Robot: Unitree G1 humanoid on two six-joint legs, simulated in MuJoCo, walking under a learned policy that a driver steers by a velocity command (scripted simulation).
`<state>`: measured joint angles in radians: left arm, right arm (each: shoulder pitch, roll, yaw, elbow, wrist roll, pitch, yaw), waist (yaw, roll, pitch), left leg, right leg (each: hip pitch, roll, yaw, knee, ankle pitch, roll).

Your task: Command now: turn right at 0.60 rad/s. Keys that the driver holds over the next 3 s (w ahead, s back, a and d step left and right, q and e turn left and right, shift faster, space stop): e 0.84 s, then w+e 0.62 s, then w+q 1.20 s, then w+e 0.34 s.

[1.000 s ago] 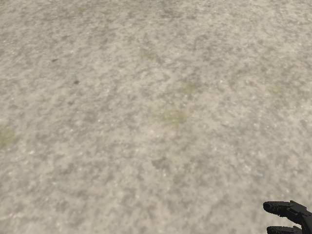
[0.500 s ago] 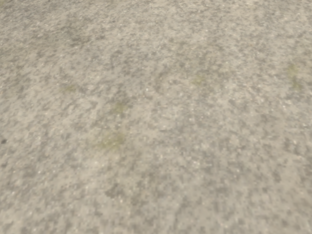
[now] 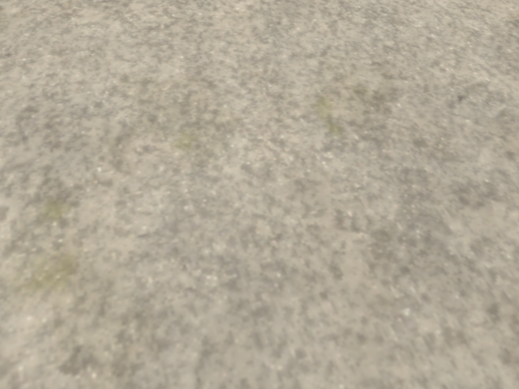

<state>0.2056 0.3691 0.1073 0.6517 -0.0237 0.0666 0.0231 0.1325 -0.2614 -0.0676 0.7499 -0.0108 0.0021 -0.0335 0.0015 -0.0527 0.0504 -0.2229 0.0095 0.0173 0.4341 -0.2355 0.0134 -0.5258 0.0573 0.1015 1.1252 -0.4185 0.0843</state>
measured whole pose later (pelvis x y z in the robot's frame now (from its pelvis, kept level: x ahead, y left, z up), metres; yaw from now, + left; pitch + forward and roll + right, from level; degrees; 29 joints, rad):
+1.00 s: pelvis +0.02 -0.04 +0.00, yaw -35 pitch +1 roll +0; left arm 0.23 0.35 0.09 0.63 -0.02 0.06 0.00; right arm 0.20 -0.27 -0.06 0.70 0.00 -0.01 -0.03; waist -0.02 -0.03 0.04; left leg -0.18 0.03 0.07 0.38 -0.24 0.02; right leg -0.49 -0.02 0.04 1.00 -0.38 0.09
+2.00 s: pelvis +0.32 -0.43 +0.00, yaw -44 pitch +1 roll +1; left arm 0.08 0.28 0.02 0.64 0.01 -0.10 0.00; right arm 0.37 -0.29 -0.05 0.76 0.02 -0.05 0.00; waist -0.09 -0.03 0.05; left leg -0.13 -0.12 -0.12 0.32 -0.21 0.08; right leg -0.63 -0.06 0.12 0.65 -0.01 0.07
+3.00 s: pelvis +0.78 -0.69 +0.00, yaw -22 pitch +1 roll +1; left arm 0.18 0.30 0.04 0.75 -0.02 -0.07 -0.02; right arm 0.30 -0.27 -0.04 0.75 -0.01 -0.08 0.01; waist -0.05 -0.05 0.03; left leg 0.00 -0.09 0.08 0.22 -0.23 0.09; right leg -0.70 -0.11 0.06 0.74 0.10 0.02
